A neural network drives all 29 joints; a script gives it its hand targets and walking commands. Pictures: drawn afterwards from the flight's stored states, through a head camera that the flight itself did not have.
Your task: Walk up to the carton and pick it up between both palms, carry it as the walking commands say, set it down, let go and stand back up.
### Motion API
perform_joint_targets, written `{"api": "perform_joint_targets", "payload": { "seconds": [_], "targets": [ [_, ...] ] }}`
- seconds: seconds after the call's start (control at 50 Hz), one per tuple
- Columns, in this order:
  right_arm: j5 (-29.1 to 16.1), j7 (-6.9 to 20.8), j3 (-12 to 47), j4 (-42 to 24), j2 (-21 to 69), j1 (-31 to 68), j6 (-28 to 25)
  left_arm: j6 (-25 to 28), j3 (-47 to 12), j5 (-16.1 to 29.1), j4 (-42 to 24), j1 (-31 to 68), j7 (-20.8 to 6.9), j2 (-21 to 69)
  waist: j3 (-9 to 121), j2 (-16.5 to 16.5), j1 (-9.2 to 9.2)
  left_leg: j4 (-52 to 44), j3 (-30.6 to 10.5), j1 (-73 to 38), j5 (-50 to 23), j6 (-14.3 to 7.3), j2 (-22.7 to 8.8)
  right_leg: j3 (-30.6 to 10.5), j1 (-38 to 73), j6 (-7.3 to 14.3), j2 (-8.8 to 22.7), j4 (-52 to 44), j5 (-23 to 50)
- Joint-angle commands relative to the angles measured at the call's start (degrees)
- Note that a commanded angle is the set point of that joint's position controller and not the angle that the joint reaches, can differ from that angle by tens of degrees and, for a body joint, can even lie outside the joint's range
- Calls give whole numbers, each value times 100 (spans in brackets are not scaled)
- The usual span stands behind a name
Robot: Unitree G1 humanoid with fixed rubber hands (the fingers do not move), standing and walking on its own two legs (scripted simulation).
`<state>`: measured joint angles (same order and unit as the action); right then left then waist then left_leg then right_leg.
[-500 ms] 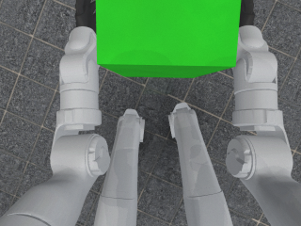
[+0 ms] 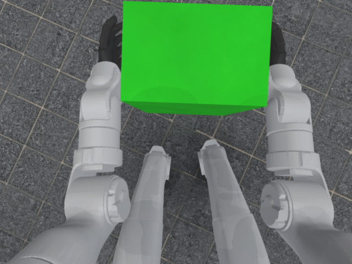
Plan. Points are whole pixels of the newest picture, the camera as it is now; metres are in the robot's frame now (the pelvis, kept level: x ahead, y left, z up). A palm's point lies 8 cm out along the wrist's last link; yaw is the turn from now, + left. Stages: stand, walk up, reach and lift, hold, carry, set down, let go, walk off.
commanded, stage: reach and lift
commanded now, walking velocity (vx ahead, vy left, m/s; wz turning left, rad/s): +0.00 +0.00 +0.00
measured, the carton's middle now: (189, 76) +0.46 -0.02 -0.11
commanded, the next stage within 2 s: none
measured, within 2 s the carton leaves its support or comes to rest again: neither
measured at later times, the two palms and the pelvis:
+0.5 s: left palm (90, 52) +0.46 +0.13 +0.04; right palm (299, 57) +0.43 -0.18 +0.03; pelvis +0.03 +0.00 +0.06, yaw +0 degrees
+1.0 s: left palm (43, 28) +0.45 +0.15 +0.13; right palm (332, 34) +0.42 -0.16 +0.12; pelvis +0.14 +0.00 +0.12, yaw +0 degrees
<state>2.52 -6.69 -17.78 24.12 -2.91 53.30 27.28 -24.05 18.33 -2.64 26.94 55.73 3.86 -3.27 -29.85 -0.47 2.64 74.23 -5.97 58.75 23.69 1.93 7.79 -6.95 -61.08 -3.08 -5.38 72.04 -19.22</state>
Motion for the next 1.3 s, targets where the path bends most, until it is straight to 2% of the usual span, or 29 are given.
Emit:
{"api": "perform_joint_targets", "payload": {
  "seconds": [0.0, 0.02, 0.04, 0.06, 0.1, 0.16, 0.24, 0.28, 0.3, 0.34, 0.36, 0.42, 0.44, 0.46, 0.52, 0.56, 0.64, 0.66, 0.74, 0.84, 0.86, 0.88, 0.9, 0.96, 0.98, 1.08, 1.12, 1.22, 1.28],
  "targets": [
    [-1017, 1639, 4194, -1269, 5992, 5084, -392, 41, -4098, 885, -463, 4053, -1466, 6230, 12402, 67, -21, -1441, 245, -2494, -525, -138, 45, 551, 3717, 169, -124, -1100, 463],
    [-921, 1658, 4094, -1064, 6007, 4856, -360, 43, -4115, 886, -509, 4074, -1482, 6378, 12442, 78, 148, -1483, 237, -2611, -514, -117, 50, 582, 3723, 185, -134, -1165, 444],
    [-976, 1663, 4135, -1034, 6163, 4821, -348, 72, -4068, 892, -583, 4209, -1471, 6248, 12436, 22, 28, -1565, 205, -2580, -450, -157, 31, 541, 3898, 163, -124, -1209, 407],
    [-935, 1670, 4136, -1060, 6108, 4694, -337, 57, -4128, 856, -522, 4018, -1506, 6325, 12473, 54, 142, -1618, 214, -2705, -583, -121, 25, 577, 3901, 138, -121, -1290, 530],
    [-978, 1720, 4178, -1183, 6173, 4678, -356, 63, -4120, 854, -639, 3933, -1544, 6287, 12420, 107, -16, -1764, 178, -2878, -616, -145, 21, 550, 4111, 191, -94, -1382, 598],
    [-872, 1752, 4127, -988, 6239, 4392, -338, 54, -4086, 820, -309, 3713, -1619, 6468, 12120, 86, 107, -1947, 159, -2948, -625, -152, -24, 520, 4240, 186, -83, -1596, 618],
    [-851, 1830, 4172, -1070, 6253, 4349, -341, 52, -4020, 694, -285, 3474, -1699, 6423, 11808, 152, 10, -2253, 176, -3042, -577, -197, -11, 471, 4546, 211, -61, -1880, 607],
    [-825, 1846, 4319, -1323, 6393, 4263, -354, 99, -4078, 712, -479, 3295, -1731, 6580, 12095, -80, 71, -2335, 117, -3363, -923, -195, -32, 483, 4826, 191, -86, -1978, 941],
    [-915, 1828, 4411, -1433, 6354, 4272, -335, 94, -4135, 764, -740, 3346, -1693, 6513, 12411, -38, -42, -2375, 113, -3576, -1213, -179, -2, 433, 5102, 179, -92, -1994, 1220],
    [-895, 1811, 4291, -1360, 6301, 4142, -332, 59, -4050, 688, -677, 3319, -1693, 6391, 11802, 28, -37, -2527, 102, -3537, -1087, -195, -22, 372, 5053, 185, -56, -2152, 1098],
    [-735, 1837, 4168, -873, 6434, 3968, -320, 65, -3895, 525, -232, 3136, -1749, 6349, 11020, -36, -113, -2590, 156, -3114, -726, -220, -30, 334, 4740, 189, -26, -2265, 735],
    [-704, 1846, 4249, -1088, 6578, 3721, -373, 140, -3938, 465, -602, 3034, -1766, 6380, 11034, -87, -98, -2838, 135, -3554, -1119, -232, -54, 296, 5189, 140, -31, -2479, 1093],
    [-637, 1851, 4230, -1044, 6523, 3841, -380, 126, -3798, 413, -137, 2805, -1812, 6432, 10517, -216, -114, -2878, 158, -3261, -941, -247, -87, 281, 5112, 146, -17, -2548, 928],
    [-708, 1852, 4230, -1006, 6566, 3762, -367, 139, -3817, 484, -317, 2934, -1827, 6453, 10579, -189, -148, -2986, 154, -3476, -1068, -248, -103, 265, 5329, 144, -18, -2623, 1036],
    [-280, 1899, 3563, 85, 6756, 3052, -359, 122, -3333, 80, 492, 2476, -1918, 6566, 8464, -60, -120, -3285, 247, -2785, -304, -271, -160, 226, 4477, 213, 86, -2982, 298],
    [-319, 1924, 3417, 357, 7145, 2582, -339, 139, -3295, 103, 539, 2268, -1981, 6850, 7791, -28, -166, -3503, 224, -2923, -532, -283, -250, 244, 4488, 254, 86, -3096, 577],
    [60, 1967, 2810, 741, 6906, 2242, -224, -65, -2140, -450, 1613, 1136, -2056, 6815, 6034, -119, -452, -3900, 252, -2669, 36, -371, -326, 147, 4231, 317, 150, -3507, -195],
    [234, 1951, 2539, 968, 6807, 1979, -176, -112, -1986, -602, 1729, 934, -2051, 6693, 5784, -86, -373, -3951, 241, -2699, 64, -367, -317, 167, 4143, 327, 172, -3619, -270],
    [331, 1914, 2347, 807, 6643, 1299, -117, -234, -2320, -500, 1401, 638, -2054, 6847, 5545, 112, -27, -4193, 166, -3394, -600, -239, -372, 212, 4604, 361, 127, -3923, 310],
    [-43, 1819, 3067, 109, 6808, 690, -21, -235, -2946, -127, 745, 103, -1960, 6739, 5810, -87, -27, -4386, 86, -4181, -2387, -213, -306, 66, 5683, 175, 110, -4157, 2263],
    [-215, 1820, 3383, -259, 6939, 607, -49, -224, -3257, -24, 330, -21, -1911, 6885, 6103, 71, -86, -4422, 31, -4459, -2918, -178, -283, 59, 5927, 171, 114, -4185, 2673],
    [-183, 1799, 3353, -361, 6825, 384, -28, -248, -3385, 59, 210, -37, -1896, 6858, 6002, 70, 49, -4414, -8, -4459, -3055, -170, -305, 54, 5905, 181, 86, -4192, 2797],
    [-413, 1809, 3623, -639, 6857, 547, -40, -234, -3431, 127, 8, -144, -1867, 6860, 5841, 141, -126, -4448, -95, -4519, -3249, -144, -365, -5, 5809, 179, 107, -4170, 2811],
    [-392, 1775, 3914, -1151, 6682, -116, 59, -350, -3903, 290, -382, -720, -1761, 7022, 5804, 10, 18, -4434, -165, -4752, -4194, -49, -366, -17, 5794, 133, 18, -4313, 3526],
    [-588, 1765, 4288, -1579, 6778, -176, 77, -346, -4129, 390, -759, -876, -1743, 7056, 6177, -2, -64, -4458, -138, -5016, -4549, -54, -328, -22, 6026, 93, 14, -4358, 4021],
    [-770, 1797, 4816, -2260, 6600, -536, 403, -666, -4563, 520, -1381, -1439, -1652, 6926, 6343, -86, -163, -4687, -155, -5558, -4635, -35, -332, 29, 6290, 64, -108, -4627, 3777],
    [-723, 1815, 4659, -2190, 6309, -901, 558, -850, -4585, 521, -1514, -1669, -1606, 6672, 5801, 143, -134, -4750, -148, -5705, -4710, -26, -394, 22, 5971, 109, -118, -4735, 3460],
    [-617, 1900, 4416, -2022, 6036, -665, 827, -1124, -4459, 344, -1573, -1398, -1561, 6355, 4826, 220, -183, -5103, -54, -5502, -3093, -62, -379, 111, 5857, 183, -105, -4966, 2190],
    [-538, 1921, 4327, -1934, 6039, -559, 980, -1328, -4443, 305, -1442, -1259, -1575, 6454, 4586, 237, -187, -5205, -14, -5511, -2644, -80, -395, 144, 5806, 244, -107, -5047, 1859]
  ]
}}
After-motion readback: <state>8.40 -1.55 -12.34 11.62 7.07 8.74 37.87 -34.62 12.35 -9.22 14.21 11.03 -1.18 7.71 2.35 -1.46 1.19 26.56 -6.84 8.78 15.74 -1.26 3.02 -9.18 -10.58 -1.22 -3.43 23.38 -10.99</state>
